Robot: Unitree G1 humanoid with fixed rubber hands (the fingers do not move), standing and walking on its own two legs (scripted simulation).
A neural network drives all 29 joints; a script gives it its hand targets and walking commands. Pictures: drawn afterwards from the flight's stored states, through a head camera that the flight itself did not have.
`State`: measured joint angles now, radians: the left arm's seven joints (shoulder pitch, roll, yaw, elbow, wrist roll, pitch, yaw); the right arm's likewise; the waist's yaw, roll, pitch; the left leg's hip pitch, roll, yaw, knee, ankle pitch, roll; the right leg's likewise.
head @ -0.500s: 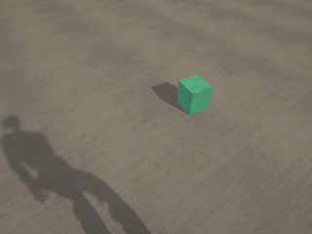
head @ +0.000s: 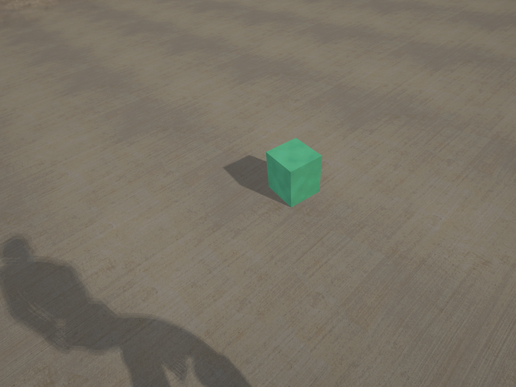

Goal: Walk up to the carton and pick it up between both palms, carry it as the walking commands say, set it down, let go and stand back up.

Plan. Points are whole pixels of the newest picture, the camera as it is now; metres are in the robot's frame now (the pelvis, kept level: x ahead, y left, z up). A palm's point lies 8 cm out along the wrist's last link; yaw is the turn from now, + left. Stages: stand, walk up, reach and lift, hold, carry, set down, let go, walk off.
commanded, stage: walk up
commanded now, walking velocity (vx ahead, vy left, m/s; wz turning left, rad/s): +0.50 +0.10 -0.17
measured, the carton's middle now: (293, 172) +1.33 -0.05 -0.63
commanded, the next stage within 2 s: none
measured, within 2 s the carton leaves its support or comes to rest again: neither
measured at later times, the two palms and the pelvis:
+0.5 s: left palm (125, 374) +0.20 +0.29 -0.13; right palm (384, 346) +0.25 -0.17 -0.12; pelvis +0.22 +0.06 +0.01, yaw -4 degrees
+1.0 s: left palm (203, 224) +0.54 +0.20 -0.12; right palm (394, 281) +0.38 -0.23 -0.13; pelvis +0.44 -0.02 +0.01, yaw -3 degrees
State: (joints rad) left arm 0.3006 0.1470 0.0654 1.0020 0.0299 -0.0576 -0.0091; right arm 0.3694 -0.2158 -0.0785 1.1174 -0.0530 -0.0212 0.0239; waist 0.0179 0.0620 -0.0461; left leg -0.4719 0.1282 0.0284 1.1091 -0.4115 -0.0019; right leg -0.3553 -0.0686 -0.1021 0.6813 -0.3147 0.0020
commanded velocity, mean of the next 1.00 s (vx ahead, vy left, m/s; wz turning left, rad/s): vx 0.50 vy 0.04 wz -0.02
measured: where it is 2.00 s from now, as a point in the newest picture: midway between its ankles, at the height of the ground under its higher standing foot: (286, 269)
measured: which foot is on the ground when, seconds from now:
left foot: up 0.00-0.32, down 0.34-0.86, up 0.88-1.00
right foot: down 0.00-0.34, up 0.36-0.84, down 0.86-1.00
